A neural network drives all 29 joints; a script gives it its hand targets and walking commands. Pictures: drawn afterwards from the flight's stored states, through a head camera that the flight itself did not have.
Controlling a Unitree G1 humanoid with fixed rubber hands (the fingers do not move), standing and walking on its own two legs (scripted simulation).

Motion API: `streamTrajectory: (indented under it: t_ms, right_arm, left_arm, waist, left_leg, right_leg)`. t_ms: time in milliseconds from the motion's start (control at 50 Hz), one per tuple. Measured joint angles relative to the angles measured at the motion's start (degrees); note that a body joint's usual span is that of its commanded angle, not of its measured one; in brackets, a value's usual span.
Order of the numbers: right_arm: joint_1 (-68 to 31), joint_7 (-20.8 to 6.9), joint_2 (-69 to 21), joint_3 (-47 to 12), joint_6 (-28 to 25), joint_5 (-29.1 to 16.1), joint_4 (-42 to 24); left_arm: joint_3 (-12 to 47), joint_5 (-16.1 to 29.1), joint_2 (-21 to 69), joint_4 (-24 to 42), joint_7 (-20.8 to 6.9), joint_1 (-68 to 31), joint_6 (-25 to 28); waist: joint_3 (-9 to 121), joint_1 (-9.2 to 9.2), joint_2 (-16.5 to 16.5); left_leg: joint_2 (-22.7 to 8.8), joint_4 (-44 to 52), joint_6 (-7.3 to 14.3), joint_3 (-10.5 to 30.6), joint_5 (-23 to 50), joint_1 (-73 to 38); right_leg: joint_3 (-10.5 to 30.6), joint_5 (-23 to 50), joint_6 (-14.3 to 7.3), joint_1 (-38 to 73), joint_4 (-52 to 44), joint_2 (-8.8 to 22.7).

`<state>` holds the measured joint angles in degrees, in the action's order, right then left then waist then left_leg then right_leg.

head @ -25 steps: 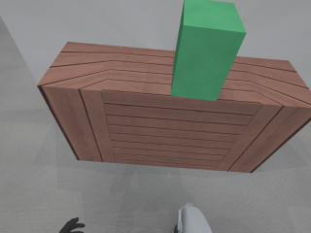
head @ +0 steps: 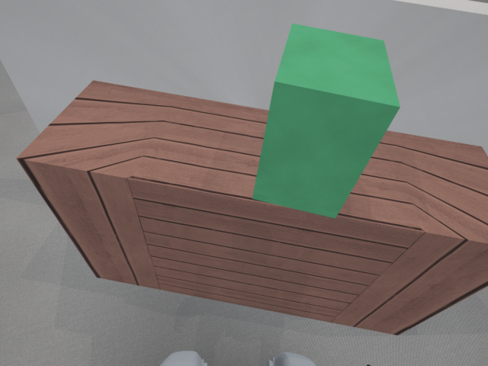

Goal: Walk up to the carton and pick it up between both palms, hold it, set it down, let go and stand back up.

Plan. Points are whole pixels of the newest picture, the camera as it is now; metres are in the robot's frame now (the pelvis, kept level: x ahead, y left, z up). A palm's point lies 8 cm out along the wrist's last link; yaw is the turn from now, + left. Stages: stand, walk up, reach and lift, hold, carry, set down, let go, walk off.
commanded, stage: walk up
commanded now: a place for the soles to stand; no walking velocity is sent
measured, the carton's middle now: (314, 123) +0.57 -0.12 +0.09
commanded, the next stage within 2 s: none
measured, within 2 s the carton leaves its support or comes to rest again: neither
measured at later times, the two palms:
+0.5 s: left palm (181, 338) +0.18 +0.11 -0.10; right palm (439, 364) +0.17 -0.35 -0.11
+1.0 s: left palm out of the picture +0.09 +0.13 -0.10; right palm out of the picture +0.12 -0.35 -0.09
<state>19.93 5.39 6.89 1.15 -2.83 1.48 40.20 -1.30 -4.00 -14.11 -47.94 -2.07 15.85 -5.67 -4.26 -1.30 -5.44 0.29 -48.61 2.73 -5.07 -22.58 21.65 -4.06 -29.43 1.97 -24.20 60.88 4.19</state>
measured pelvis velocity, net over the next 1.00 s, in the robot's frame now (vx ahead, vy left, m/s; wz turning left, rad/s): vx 0.04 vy -0.12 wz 0.06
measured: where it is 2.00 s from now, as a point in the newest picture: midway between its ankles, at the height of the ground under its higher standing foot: outside the picture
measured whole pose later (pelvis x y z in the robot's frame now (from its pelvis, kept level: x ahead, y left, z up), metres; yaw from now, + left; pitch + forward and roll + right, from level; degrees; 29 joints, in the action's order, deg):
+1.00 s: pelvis +0.04 -0.12 +0.03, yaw +4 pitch -2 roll +0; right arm 13.9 -0.3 12.3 -0.2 0.0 -0.2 51.6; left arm 0.5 -0.1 -12.9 -52.2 -0.3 12.8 -1.3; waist -2.8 -0.7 0.0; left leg 0.0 -35.0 0.1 0.9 -17.5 15.3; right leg -6.6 -10.0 1.0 -18.9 31.4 4.9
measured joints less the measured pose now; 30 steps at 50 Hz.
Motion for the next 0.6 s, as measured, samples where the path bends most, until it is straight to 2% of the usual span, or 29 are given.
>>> streamTrajectory:
  t_ms: [60,140,220,260,280,300,320,360,400,460,520,560,600]
  right_arm:
    - [1.04,0.53,-0.45,-0.06,0.18,-0.16,0.72]
    - [1.43,0.09,-0.07,0.41,-1.06,0.22,1.06]
    - [0.64,-1.11,1.68,0.84,-0.68,0.85,0.8]
    - [-0.08,-2.06,3.13,0.99,0.23,0.96,0.49]
    - [-1.02,-2.56,4.32,1.15,0.83,0.84,0.66]
    - [-2.2,-2.96,5.5,1.35,1.51,0.56,0.91]
    - [-3.09,-3.12,6.34,1.5,2.23,0.18,0.91]
    - [-4.35,-2.72,7.29,1.86,3.58,-0.31,0.94]
    - [-5.46,-2.46,7.84,2.09,4.21,-0.59,1.25]
    - [-6.76,-2.57,7.2,1.73,3.77,-0.53,1.6]
    - [-7.1,-3.17,5.64,1.19,2.72,-0.2,2.02]
    - [-7.18,-3.72,4.25,0.59,2.73,-0.16,2.77]
    - [-7.13,-4.32,3.79,0.06,3.3,-0.69,3.78]
  left_arm:
    - [-0.21,-0.26,-0.94,-0.54,-0.1,-1.15,-0.63]
    - [-0.54,-0.18,-1.33,-0.29,-0.09,-3.28,0.08]
    - [-0.43,1.19,-0.52,0.22,0.2,-5.9,1.2]
    - [-0.44,1.85,0.17,0.56,0.37,-6.97,2.32]
    - [-0.59,2.1,1.1,0.4,0.58,-7.75,2.94]
    - [-0.56,2.37,2.09,0.49,0.74,-8.44,3.4]
    - [-0.35,2.82,2.77,1.03,0.84,-8.75,3.71]
    - [0.06,4.0,3.91,1.66,1.21,-9.03,3.67]
    - [0.53,4.07,5.07,2.05,1.89,-9.1,3.13]
    - [1.13,3.16,5.57,2.52,2.33,-9.02,2.82]
    - [1.43,2.93,4.76,2.39,2.12,-9.5,2.76]
    - [1.33,3.28,3.88,1.8,2.0,-9.63,2.88]
    - [1.27,3.65,3.72,1.32,2.25,-8.91,2.97]
  waist:
    - [0.01,0.41,-1.32]
    - [-1.36,1.43,-1.39]
    - [-2.77,2.66,0.5]
    - [-3.08,2.92,2.0]
    - [-3.7,2.92,3.97]
    - [-4.51,3.02,5.99]
    - [-4.83,2.95,6.76]
    - [-4.48,2.18,6.82]
    - [-3.74,1.56,7.42]
    - [-2.55,1.22,7.62]
    - [-2.19,1.36,6.67]
    - [-2.51,0.89,5.02]
    - [-1.78,0.68,5.39]
  left_leg:
    - [-1.07,1.69,-1.38,0.5,-0.7,-1.99]
    - [-2.85,4.53,-3.17,1.35,-0.44,-4.17]
    - [-5.01,4.81,-5.45,2.73,-1.07,-4.68]
    - [-6.22,2.54,-6.6,3.68,-2.54,-3.78]
    - [-7.57,0.45,-6.71,4.85,-3.53,-2.99]
    - [-8.5,-2.18,-5.98,6.48,-3.91,-1.93]
    - [-7.65,-5.66,-5.12,7.69,-5.12,-0.66]
    - [-4.14,-12.6,-4.21,8.45,-13.35,1.16]
    - [-2.1,-14.78,-3.83,7.76,-16.33,1.69]
    - [-1.08,-7.94,-3.65,5.25,-13.19,0.0]
    - [-0.37,3.37,-2.64,3.81,-1.12,-3.62]
    - [0.04,3.7,-2.32,3.59,-0.81,-4.53]
    - [-1.02,4.19,-2.6,4.38,-1.61,-4.94]
  right_leg:
    - [1.95,1.65,1.75,-3.15,5.1,0.65]
    - [4.13,3.29,2.65,-5.95,4.23,2.76]
    - [4.56,7.95,1.51,-4.18,-7.36,3.85]
    - [3.67,15.08,0.86,-0.99,-16.1,3.06]
    - [2.55,13.94,1.31,-0.03,-17.09,1.87]
    - [1.41,12.78,1.31,0.21,-16.44,0.71]
    - [1.06,11.71,1.11,-0.14,-15.25,0.52]
    - [1.48,10.44,0.63,-0.68,-13.82,1.22]
    - [1.2,10.66,0.45,-0.26,-14.55,1.5]
    - [0.41,11.17,-0.15,-0.11,-15.73,1.42]
    - [-0.51,10.75,-0.34,-0.33,-14.87,1.67]
    - [-0.23,11.13,-0.2,0.6,-15.36,1.96]
    - [-1.13,12.51,-0.65,2.2,-18.15,0.77]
